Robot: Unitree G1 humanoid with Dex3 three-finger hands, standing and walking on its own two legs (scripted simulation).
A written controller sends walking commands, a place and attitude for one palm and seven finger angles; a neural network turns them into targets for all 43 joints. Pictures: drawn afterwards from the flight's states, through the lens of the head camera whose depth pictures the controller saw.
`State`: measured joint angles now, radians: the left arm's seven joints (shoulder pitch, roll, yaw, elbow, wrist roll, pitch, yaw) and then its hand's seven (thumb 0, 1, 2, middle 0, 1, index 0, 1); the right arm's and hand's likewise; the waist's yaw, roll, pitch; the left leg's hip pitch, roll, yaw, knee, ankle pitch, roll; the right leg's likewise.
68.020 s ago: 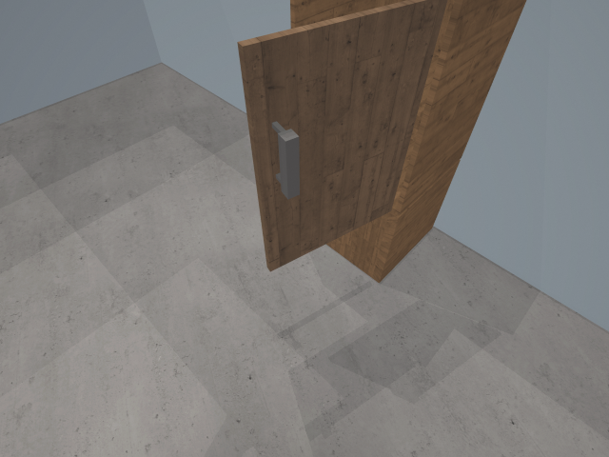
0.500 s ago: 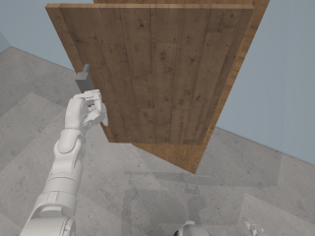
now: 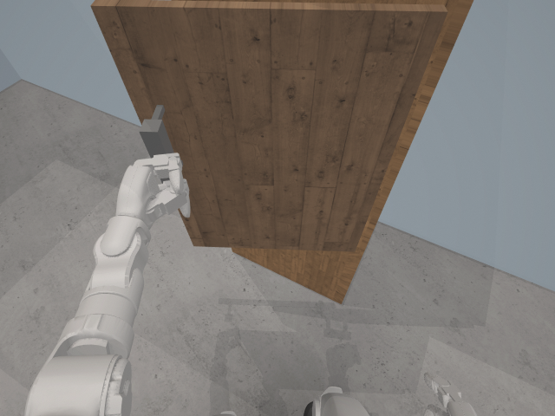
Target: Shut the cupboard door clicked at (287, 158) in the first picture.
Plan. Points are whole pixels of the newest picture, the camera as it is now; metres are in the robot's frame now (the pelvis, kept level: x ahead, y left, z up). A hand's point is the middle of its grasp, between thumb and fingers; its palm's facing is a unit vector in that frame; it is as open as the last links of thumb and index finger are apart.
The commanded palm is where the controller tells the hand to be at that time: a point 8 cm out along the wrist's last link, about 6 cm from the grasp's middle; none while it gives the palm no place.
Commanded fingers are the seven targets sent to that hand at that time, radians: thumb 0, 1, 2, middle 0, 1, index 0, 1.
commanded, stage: push the door shut along its arc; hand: left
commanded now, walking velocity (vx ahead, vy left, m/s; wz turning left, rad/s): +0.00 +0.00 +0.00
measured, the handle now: (167, 149) +0.51 +0.19 +0.07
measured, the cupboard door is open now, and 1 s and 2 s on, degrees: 25 11 0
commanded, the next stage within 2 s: pull the fist back off the door in 1.68 s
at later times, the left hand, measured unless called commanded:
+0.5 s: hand (186, 160) +0.47 +0.15 +0.09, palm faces -0.20 -0.98 -0.03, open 3.1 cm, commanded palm +0.47 +0.19 +0.08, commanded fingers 0.00 0.90 0.90 -1.30 -1.50 -1.30 -1.50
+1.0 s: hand (223, 136) +0.53 +0.10 +0.08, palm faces -0.37 -0.93 -0.02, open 3.1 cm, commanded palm +0.54 +0.16 +0.08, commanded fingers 0.00 0.90 0.90 -1.30 -1.50 -1.30 -1.50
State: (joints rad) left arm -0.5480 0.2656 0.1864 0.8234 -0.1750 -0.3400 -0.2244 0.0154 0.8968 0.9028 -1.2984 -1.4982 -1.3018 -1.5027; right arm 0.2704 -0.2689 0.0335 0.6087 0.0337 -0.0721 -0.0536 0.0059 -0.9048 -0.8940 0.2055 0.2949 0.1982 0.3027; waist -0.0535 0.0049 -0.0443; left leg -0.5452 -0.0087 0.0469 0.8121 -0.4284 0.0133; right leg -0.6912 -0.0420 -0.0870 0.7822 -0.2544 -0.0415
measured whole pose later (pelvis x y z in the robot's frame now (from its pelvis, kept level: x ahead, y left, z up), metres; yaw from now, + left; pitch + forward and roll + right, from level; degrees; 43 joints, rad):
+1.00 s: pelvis +0.00 +0.02 -0.03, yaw +0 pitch +20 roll -1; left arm -1.12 0.46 0.21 1.25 -0.12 -0.30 -0.40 0.02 0.90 0.90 -1.30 -1.50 -1.30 -1.50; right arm 0.39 -0.29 0.05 0.65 0.00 -0.06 -0.03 0.00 -0.90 -0.89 0.21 0.30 0.20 0.30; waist -0.21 0.02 -0.06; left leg -0.84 0.00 0.04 0.99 -0.50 0.04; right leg -0.96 -0.04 -0.10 0.89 -0.28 -0.02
